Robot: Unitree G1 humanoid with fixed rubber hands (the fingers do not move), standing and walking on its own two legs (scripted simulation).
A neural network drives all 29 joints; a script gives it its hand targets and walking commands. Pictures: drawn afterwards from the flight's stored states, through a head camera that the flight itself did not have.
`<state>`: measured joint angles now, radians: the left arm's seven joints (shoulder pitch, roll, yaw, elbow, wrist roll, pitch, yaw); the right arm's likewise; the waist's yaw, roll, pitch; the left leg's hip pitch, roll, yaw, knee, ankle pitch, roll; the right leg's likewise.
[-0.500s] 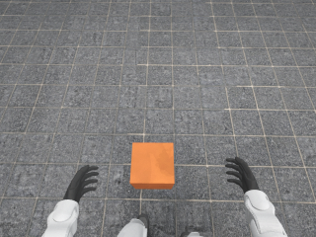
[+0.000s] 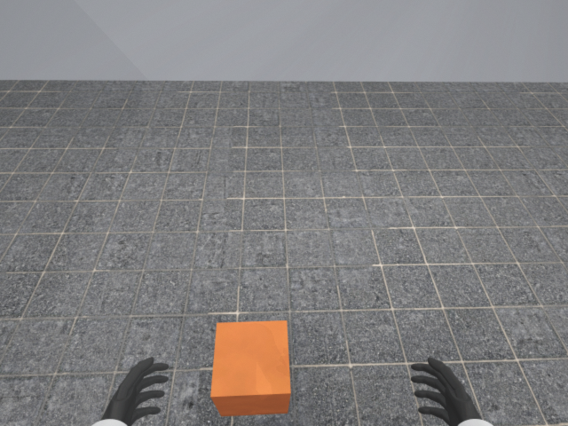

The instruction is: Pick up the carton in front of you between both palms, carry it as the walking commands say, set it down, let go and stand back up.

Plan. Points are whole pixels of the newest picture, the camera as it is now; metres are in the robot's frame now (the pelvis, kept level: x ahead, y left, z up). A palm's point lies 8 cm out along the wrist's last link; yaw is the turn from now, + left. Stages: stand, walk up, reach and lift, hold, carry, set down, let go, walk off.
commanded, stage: let go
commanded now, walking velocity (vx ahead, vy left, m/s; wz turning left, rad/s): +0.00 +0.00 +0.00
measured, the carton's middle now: (253, 369) +0.39 +0.09 -0.65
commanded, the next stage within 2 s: stand in 0.18 s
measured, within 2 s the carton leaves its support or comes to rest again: neither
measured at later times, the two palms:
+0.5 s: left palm out of the picture +0.10 +0.29 -0.11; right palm out of the picture +0.14 -0.23 -0.12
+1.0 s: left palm out of the picture +0.03 +0.28 -0.14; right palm out of the picture +0.15 -0.22 -0.14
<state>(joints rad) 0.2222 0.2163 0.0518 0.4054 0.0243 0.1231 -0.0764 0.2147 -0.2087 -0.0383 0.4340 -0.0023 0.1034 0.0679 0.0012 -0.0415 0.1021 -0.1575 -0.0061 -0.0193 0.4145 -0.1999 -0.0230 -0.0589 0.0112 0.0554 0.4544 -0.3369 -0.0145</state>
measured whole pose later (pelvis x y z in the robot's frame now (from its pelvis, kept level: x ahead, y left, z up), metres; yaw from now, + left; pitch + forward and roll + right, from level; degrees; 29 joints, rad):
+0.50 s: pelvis +0.04 +0.02 -0.02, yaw +5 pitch +4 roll +1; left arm 0.36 0.28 0.03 0.65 0.02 -0.03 0.03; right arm 0.33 -0.26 -0.02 0.75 -0.03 -0.06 -0.01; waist 0.02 -0.03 -0.08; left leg -0.36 -0.06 -0.08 0.63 -0.34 0.00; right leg -0.19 -0.03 -0.01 0.59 -0.47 0.01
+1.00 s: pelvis +0.04 +0.02 -0.02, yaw +8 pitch +3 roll +0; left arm 0.40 0.26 0.00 0.76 0.01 0.02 0.06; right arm 0.32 -0.24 0.00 0.81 -0.02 0.00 -0.04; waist 0.02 -0.01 -0.06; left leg -0.38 -0.08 -0.13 0.72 -0.39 0.01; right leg -0.17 -0.03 -0.08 0.63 -0.51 0.01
